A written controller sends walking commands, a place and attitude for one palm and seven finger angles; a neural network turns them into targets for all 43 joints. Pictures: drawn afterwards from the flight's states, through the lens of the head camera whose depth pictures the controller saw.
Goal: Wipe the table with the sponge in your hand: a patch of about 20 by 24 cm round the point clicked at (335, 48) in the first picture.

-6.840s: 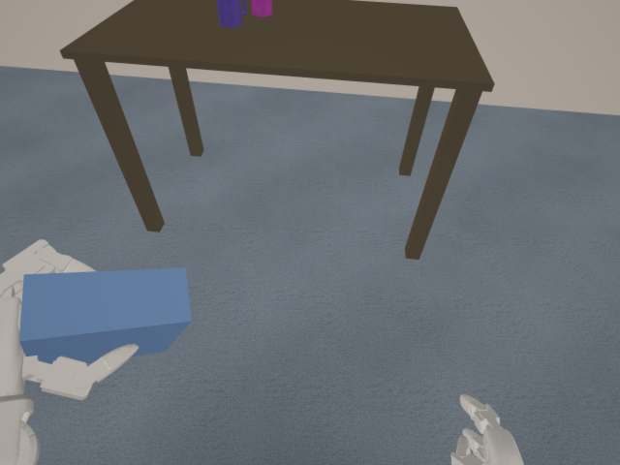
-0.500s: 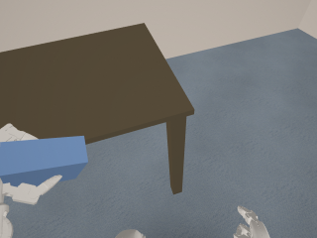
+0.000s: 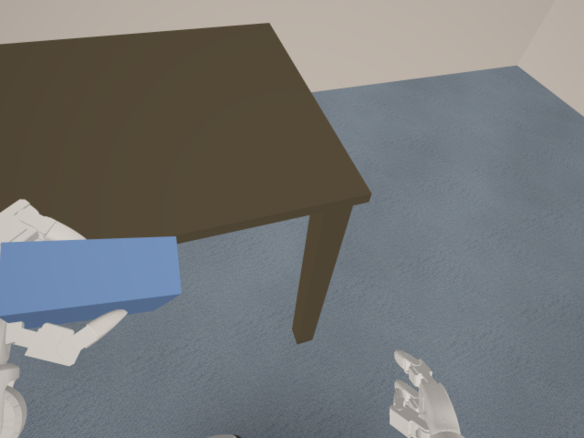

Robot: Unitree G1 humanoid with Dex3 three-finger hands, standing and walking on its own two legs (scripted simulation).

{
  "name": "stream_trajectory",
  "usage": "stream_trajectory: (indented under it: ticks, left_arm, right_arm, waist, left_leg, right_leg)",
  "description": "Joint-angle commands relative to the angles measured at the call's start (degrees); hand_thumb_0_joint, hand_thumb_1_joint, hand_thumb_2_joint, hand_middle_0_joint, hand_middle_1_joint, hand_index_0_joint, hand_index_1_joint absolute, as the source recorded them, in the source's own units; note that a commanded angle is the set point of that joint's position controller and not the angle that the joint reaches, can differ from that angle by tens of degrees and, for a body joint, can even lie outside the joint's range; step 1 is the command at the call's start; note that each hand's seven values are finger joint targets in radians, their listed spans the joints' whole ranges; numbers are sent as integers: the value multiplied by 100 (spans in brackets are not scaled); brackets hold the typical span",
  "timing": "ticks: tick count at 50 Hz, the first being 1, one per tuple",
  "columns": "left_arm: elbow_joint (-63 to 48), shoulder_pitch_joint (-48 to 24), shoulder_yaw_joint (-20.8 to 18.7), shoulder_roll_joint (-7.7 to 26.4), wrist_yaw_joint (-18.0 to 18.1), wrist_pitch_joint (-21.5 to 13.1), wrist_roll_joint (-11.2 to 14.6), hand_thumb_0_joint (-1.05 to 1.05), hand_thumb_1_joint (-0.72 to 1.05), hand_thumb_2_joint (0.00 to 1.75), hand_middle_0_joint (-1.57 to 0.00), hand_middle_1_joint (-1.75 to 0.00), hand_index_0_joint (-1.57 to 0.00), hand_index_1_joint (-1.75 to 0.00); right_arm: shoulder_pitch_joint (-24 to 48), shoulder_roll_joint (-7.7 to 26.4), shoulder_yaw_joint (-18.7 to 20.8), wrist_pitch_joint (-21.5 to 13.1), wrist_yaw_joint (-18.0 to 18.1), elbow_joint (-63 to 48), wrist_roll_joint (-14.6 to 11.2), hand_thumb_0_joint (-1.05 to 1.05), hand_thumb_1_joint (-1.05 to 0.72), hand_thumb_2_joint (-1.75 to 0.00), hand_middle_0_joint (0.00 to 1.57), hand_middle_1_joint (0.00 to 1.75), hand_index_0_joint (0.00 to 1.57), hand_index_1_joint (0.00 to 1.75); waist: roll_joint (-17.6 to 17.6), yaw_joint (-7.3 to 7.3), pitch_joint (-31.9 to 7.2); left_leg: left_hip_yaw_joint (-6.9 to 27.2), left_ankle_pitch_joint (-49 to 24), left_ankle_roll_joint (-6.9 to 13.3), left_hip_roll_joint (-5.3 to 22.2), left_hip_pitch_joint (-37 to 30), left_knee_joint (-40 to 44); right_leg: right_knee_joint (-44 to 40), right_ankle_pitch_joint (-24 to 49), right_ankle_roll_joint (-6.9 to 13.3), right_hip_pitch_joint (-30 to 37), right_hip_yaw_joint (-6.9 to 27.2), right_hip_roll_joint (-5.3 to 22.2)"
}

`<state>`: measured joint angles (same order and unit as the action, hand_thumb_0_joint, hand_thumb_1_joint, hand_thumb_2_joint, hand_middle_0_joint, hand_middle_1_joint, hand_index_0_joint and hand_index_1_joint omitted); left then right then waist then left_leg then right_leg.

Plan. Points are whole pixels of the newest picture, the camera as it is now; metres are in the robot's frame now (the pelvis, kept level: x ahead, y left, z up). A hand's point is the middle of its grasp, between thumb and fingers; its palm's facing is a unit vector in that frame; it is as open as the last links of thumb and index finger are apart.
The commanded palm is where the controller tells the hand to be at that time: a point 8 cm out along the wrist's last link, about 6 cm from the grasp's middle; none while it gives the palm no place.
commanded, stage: come to a stop and stand still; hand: left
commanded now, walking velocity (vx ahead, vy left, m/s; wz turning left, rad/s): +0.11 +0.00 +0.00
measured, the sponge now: (119, 282) +0.23 +0.20 +0.15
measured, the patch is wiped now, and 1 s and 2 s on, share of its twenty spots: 0.00 0.00 0.00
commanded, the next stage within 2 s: look again from close up in 1.42 s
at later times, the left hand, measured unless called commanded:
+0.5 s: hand (74, 347) +0.17 +0.21 +0.16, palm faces +0.38 -0.81 -0.44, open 9.7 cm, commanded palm +0.11 +0.26 +0.17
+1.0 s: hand (48, 428) +0.11 +0.21 +0.15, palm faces +0.38 -0.84 -0.38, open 9.7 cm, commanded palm +0.06 +0.26 +0.17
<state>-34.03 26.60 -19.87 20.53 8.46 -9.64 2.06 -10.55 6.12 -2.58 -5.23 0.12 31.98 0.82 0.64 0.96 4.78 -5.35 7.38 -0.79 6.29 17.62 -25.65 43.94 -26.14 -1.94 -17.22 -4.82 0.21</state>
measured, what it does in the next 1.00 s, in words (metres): walks backwards: right foot, then left foot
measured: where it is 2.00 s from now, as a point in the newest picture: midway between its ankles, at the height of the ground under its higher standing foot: outside the picture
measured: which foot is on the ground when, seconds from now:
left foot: down 0.00-0.12, up 0.14-0.52, down 0.54-1.00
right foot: up 0.00-0.08, down 0.10-1.00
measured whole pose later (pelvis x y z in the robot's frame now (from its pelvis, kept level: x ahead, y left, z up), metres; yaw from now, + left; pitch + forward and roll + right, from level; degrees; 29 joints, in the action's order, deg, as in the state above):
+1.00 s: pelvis -0.10 -0.03 -0.01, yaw +1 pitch -2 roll -1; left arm -27.4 27.5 -17.0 18.6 8.3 -8.6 2.3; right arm -12.2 11.3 -1.3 -2.9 3.1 35.3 0.1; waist -2.4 0.1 3.0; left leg -1.6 12.2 -0.6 2.6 16.0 -31.0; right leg 29.1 -14.5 2.0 -12.8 -5.3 -0.9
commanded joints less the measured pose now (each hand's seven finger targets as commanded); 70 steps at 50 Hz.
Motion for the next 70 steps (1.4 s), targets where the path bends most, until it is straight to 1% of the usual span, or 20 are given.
stream_trajectory:
  ticks: [1,4,6,7,8,12,18,22,25,28,30,39,41,43,46,50,54,58,63,70]
  left_arm:
    - [-1181,-230,-659,955,140,-295,59,0,10,130,-120,-160,-120,-160]
    - [-1020,-253,-795,1071,160,-288,44,0,10,130,-120,-160,-120,-160]
    - [-872,-402,-891,1324,184,-233,92,0,10,130,-120,-160,-120,-160]
    - [-582,-345,-797,1177,157,-155,125,0,10,130,-120,-160,-120,-160]
    - [-577,-320,-776,1151,152,-146,137,0,10,130,-120,-160,-120,-160]
    - [-97,-26,-734,1032,140,-384,33,0,10,130,-120,-160,-120,-160]
    - [-283,-49,-749,1095,173,-555,-18,0,10,130,-120,-160,-120,-160]
    - [-765,-12,-775,1091,226,-552,-28,0,10,130,-120,-160,-120,-160]
    - [-1010,-125,-713,1051,261,-534,-12,0,10,130,-120,-160,-120,-160]
    - [-1078,-194,-640,1059,240,-576,-34,0,10,130,-120,-160,-120,-160]
    - [-961,-214,-637,1068,198,-605,-66,0,10,130,-120,-160,-120,-160]
    - [-513,-422,-435,815,158,-428,-69,0,10,130,-120,-160,-120,-160]
    - [-441,-512,-543,935,167,-423,-56,0,10,130,-120,-160,-120,-160]
    - [-371,-483,-506,915,114,-286,63,0,10,130,-120,-160,-120,-160]
    - [-477,-443,-569,957,134,-264,69,0,10,130,-120,-160,-120,-160]
    - [-697,-551,-648,1056,159,-364,53,0,10,130,-120,-160,-120,-160]
    - [-647,-376,-559,923,142,-476,-15,0,10,130,-120,-160,-120,-160]
    - [-548,-277,-459,809,153,-541,-42,0,10,130,-120,-160,-120,-160]
    - [-481,-322,-499,928,185,-491,-29,0,10,130,-120,-160,-120,-160]
    - [-483,-399,-558,975,196,-447,-18,0,10,130,-120,-160,-120,-160]
  right_arm:
    - [288,1131,448,-205,130,-722,-56,0,-90,-90,20,30,20,30]
    - [273,976,420,-66,155,-747,-113,0,-90,-90,20,30,20,30]
    - [373,824,325,34,203,-765,-101,0,-90,-90,20,30,20,30]
    - [466,921,357,-26,222,-666,-149,0,-90,-90,20,30,20,30]
    - [523,1040,425,-34,216,-655,-166,0,-90,-90,20,30,20,30]
    - [517,986,308,51,319,-434,-117,0,-90,-90,20,30,20,30]
    - [458,1105,509,5,356,-620,-111,0,-90,-90,20,30,20,30]
    - [349,1120,530,-3,353,-737,-72,0,-90,-90,20,30,20,30]
    - [224,1180,585,32,397,-736,-64,0,-90,-90,20,30,20,30]
    - [174,1341,633,19,420,-809,-125,0,-90,-90,20,30,20,30]
    - [231,1217,535,-66,388,-739,-21,0,-90,-90,20,30,20,30]
    - [289,1173,401,-263,289,-590,-104,0,-90,-90,20,30,20,30]
    - [306,1090,367,-215,292,-623,-93,0,-90,-90,20,30,20,30]
    - [343,1042,411,-152,286,-637,-129,0,-90,-90,20,30,20,30]
    - [469,938,300,-55,323,-617,-95,0,-90,-90,20,30,20,30]
    - [461,1110,360,-52,432,-634,-86,0,-90,-90,20,30,20,30]
    - [451,1137,350,-82,445,-684,-81,0,-90,-90,20,30,20,30]
    - [309,1185,426,-212,413,-653,-110,0,-90,-90,20,30,20,30]
    - [229,1195,458,-248,409,-573,-89,0,-90,-90,20,30,20,30]
    - [297,1154,398,-215,446,-585,-59,0,-90,-90,20,30,20,30]
  waist:
    - [-1497,-119,-1089]
    - [-899,-136,-1171]
    - [584,-142,-877]
    - [1085,1,-732]
    - [1035,-53,-706]
    - [536,-110,-727]
    - [699,32,-992]
    - [753,69,-1160]
    - [186,-59,-1316]
    - [-1084,21,-1271]
    - [-1605,-32,-1005]
    - [-861,-69,-916]
    - [-113,-141,-965]
    - [906,-105,-887]
    - [525,-73,-737]
    - [-175,-36,-877]
    - [-1066,-1,-549]
    - [-668,-39,-753]
    - [-128,-91,-684]
    - [-366,-63,-560]
  left_leg:
    - [937,757,567,1051,-496,1131]
    - [251,1258,164,397,-102,204]
    - [17,1745,-119,-268,685,-1401]
    - [274,1872,-111,-404,929,-2295]
    - [441,1712,-118,-385,1204,-2866]
    - [347,1192,-197,-291,1600,-3021]
    - [106,1303,-55,-360,988,-1628]
    - [15,1078,-14,-462,362,-843]
    - [72,5,13,-399,-849,227]
    - [1336,-1791,555,1013,-1444,479]
    - [1601,-2326,808,1234,-1026,815]
    - [753,-271,393,650,-254,423]
    - [463,387,111,201,-10,-118]
    - [243,1066,-64,-323,-253,-902]
    - [444,1095,-9,-379,-211,-944]
    - [778,-142,127,-8,-574,190]
    - [1202,1147,305,345,352,972]
    - [862,1260,184,81,254,600]
    - [616,1338,83,-188,-118,35]
    - [858,1239,137,-52,-15,442]
  right_leg:
    - [-1254,91,20,634,-222,-124]
    - [-2574,844,226,1300,32,256]
    - [-3171,1011,894,865,1908,1723]
    - [-3321,800,1054,588,2188,1966]
    - [-3219,1220,1045,683,2205,1980]
    - [-2618,4198,818,1414,913,1671]
    - [-2377,4931,906,1854,1037,1860]
    - [-2287,4376,891,1694,955,1697]
    - [-1902,3230,559,1114,755,1296]
    - [-1053,794,105,67,286,401]
    - [-115,-252,80,-180,221,216]
    - [-2113,1219,17,1063,57,142]
    - [-2395,2356,246,1136,763,638]
    - [-2794,1837,591,351,1592,1229]
    - [-2856,1424,759,198,1436,1347]
    - [-2217,1370,325,486,773,558]
    - [-1900,826,173,895,473,183]
    - [-2189,1147,227,937,684,311]
    - [-2770,253,362,234,1097,623]
    - [-2570,301,288,311,817,359]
